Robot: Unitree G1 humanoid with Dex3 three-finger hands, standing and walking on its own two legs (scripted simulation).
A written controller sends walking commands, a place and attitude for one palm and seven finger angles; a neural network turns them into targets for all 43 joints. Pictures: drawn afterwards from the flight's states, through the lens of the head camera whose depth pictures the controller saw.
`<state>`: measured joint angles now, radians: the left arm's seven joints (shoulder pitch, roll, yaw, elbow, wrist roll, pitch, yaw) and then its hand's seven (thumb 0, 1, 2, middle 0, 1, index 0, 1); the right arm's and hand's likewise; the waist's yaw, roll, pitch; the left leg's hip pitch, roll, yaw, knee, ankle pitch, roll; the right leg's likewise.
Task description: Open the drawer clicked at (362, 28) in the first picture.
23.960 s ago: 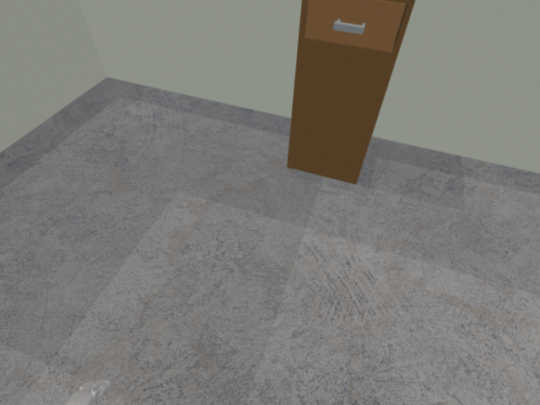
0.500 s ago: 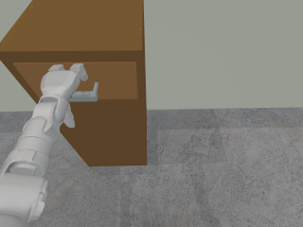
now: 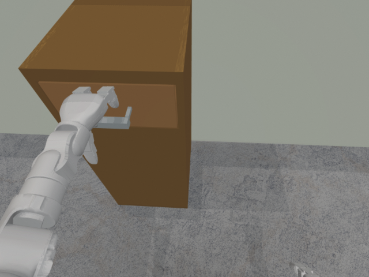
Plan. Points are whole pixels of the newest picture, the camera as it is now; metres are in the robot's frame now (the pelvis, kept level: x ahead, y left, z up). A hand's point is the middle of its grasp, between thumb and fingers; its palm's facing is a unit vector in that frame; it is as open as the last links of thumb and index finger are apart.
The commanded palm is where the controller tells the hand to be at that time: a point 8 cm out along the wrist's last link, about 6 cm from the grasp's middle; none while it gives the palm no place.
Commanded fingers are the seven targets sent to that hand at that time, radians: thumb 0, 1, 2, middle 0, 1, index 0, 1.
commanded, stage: re-aim the fingers above the handle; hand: left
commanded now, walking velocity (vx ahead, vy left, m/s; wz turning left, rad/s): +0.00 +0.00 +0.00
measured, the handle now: (110, 116) +0.49 +0.23 +0.03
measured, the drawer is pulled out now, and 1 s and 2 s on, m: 0.00 0.00 0.00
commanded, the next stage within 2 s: lower the fingers behind the handle in 1.90 s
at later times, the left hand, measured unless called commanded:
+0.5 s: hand (94, 120) +0.43 +0.24 +0.08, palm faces -0.03 -0.04 -1.00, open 13.9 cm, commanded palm +0.41 +0.24 +0.14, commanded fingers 0.00 -0.50 0.30 -0.30 -1.20 -0.30 -1.20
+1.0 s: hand (91, 116) +0.45 +0.25 +0.08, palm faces -0.05 -0.04 -1.00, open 13.6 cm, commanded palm +0.42 +0.25 +0.14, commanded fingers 0.00 -0.50 0.30 -0.30 -1.20 -0.30 -1.20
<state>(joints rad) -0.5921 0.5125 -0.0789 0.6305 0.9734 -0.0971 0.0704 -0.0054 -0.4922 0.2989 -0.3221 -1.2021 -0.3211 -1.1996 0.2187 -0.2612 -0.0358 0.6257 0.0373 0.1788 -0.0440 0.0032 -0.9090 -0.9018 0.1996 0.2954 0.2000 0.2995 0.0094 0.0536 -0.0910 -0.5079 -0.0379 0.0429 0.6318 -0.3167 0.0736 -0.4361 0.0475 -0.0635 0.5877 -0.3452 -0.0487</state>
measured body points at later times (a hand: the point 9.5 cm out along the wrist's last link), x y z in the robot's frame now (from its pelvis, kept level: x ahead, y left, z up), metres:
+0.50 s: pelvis +0.00 -0.01 +0.00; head +0.05 -0.02 +0.45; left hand +0.43 +0.24 +0.14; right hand +0.06 -0.28 -0.13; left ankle -0.01 +0.07 -0.72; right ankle -0.04 -0.09 -0.72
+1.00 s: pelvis +0.00 +0.01 +0.00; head +0.06 -0.01 +0.44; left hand +0.44 +0.25 +0.13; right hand +0.07 -0.26 -0.13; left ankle -0.01 +0.07 -0.72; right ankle -0.04 -0.09 -0.72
